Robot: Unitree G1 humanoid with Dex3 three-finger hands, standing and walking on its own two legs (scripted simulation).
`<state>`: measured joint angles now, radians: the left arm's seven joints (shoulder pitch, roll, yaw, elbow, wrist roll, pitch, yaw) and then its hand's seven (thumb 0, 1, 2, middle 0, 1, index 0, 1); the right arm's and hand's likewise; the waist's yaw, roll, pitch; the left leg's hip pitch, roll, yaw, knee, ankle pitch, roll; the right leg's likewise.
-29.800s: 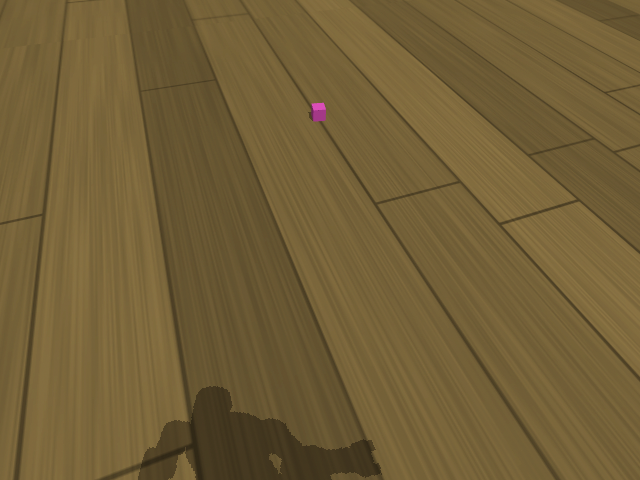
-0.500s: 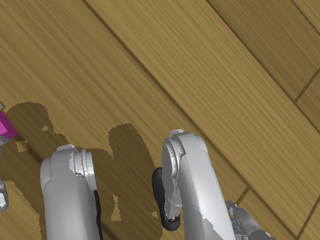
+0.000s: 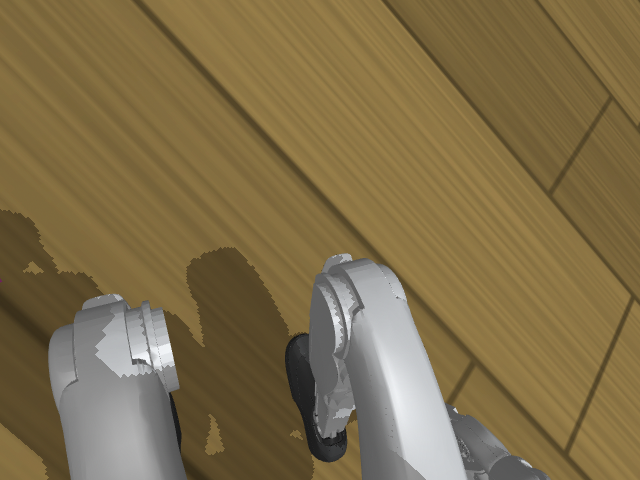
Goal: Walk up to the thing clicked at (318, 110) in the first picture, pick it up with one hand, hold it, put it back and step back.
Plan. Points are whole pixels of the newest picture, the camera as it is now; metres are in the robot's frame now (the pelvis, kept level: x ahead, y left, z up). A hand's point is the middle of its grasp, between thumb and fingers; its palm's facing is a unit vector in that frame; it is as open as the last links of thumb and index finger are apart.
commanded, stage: rest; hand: left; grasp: from above
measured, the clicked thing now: out of the picture +0.37 +0.37 -0.24
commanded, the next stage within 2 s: open in 0.64 s
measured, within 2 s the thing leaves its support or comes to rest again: rests again in 0.28 s
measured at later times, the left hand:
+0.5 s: hand out of the picture +0.37 +0.36 -0.23, palm faces -0.36 -0.28 -0.89, open 10.1 cm
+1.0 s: hand out of the picture +0.37 +0.36 -0.23, palm faces -0.36 -0.29 -0.89, open 10.5 cm
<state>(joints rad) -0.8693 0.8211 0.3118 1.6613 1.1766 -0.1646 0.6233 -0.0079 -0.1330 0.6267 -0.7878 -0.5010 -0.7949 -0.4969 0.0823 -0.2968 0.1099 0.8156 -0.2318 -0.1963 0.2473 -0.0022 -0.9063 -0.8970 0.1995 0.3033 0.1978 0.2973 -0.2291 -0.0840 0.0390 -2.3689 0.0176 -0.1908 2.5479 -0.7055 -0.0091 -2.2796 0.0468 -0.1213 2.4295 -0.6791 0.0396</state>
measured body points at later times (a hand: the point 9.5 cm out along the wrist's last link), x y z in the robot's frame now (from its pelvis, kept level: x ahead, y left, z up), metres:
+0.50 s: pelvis +0.00 +0.00 +0.00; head +0.24 +0.11 +0.36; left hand +0.39 +0.37 -0.18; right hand +0.08 -0.26 -0.09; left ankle +0.07 +0.13 -0.26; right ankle +0.10 -0.12 -0.26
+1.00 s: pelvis -0.01 +0.01 +0.00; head +0.24 +0.12 +0.36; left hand +0.39 +0.37 -0.18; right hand +0.06 -0.25 -0.07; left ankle +0.07 +0.13 -0.26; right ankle +0.10 -0.12 -0.26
